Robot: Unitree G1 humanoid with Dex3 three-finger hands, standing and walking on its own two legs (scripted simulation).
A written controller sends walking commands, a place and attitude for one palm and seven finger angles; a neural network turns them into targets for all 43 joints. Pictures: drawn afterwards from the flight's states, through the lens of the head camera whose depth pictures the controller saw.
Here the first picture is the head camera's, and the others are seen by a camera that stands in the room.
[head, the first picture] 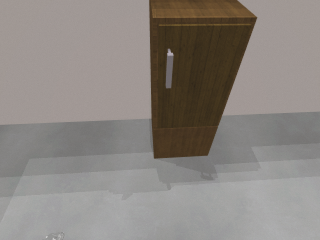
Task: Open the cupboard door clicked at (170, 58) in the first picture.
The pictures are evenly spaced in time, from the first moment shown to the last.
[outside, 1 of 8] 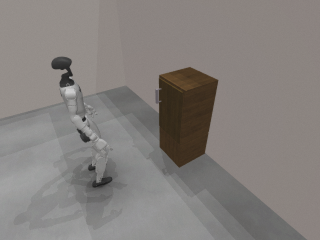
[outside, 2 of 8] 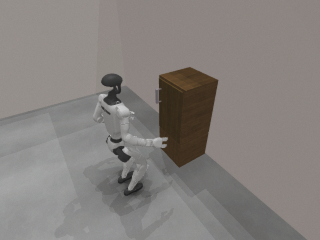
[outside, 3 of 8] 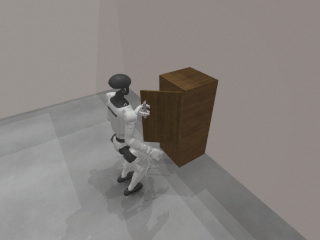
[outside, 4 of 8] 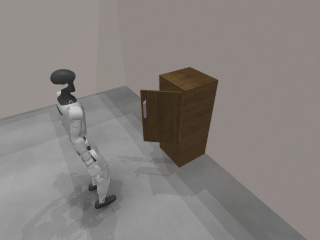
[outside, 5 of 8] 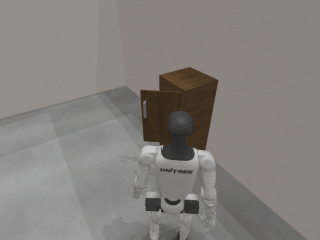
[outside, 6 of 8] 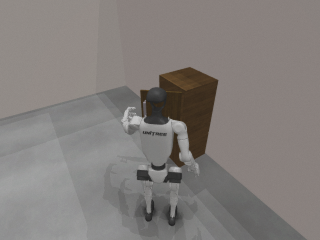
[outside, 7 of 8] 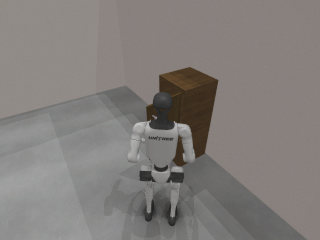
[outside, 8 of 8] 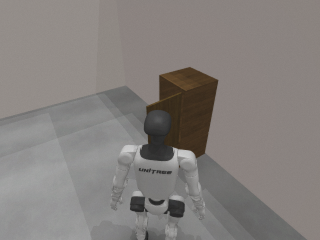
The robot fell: no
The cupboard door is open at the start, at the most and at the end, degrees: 0 97 96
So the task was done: yes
